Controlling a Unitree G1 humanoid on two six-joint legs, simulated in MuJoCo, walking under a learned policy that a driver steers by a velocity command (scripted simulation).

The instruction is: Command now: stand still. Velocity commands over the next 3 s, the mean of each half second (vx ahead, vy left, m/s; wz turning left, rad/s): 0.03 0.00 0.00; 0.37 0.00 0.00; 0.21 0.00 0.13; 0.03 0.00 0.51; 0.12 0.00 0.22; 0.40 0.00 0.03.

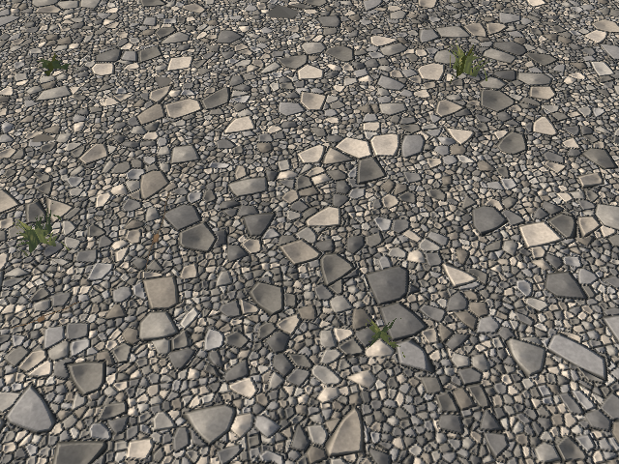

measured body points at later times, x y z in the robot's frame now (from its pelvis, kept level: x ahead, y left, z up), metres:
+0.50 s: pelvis +0.02 +0.00 +0.00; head +0.02 +0.00 +0.45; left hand +0.00 +0.22 -0.16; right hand -0.02 -0.21 -0.17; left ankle -0.03 +0.11 -0.74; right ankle +0.04 -0.10 -0.74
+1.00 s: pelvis +0.21 -0.04 +0.00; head +0.24 -0.05 +0.45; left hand +0.10 +0.17 -0.14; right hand +0.35 -0.27 -0.14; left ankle +0.34 +0.08 -0.69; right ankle +0.09 -0.11 -0.74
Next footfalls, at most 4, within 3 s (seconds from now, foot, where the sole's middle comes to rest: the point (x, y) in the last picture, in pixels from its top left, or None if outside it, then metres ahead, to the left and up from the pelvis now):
1.14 left None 0.48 0.04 -0.78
1.74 right None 0.47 -0.14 -0.78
2.22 left None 0.39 0.05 -0.78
2.78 right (344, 392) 0.70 -0.04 -0.78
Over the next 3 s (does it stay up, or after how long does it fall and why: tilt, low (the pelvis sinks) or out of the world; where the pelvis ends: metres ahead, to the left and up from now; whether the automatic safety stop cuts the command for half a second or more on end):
stays up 0.65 0.01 0.00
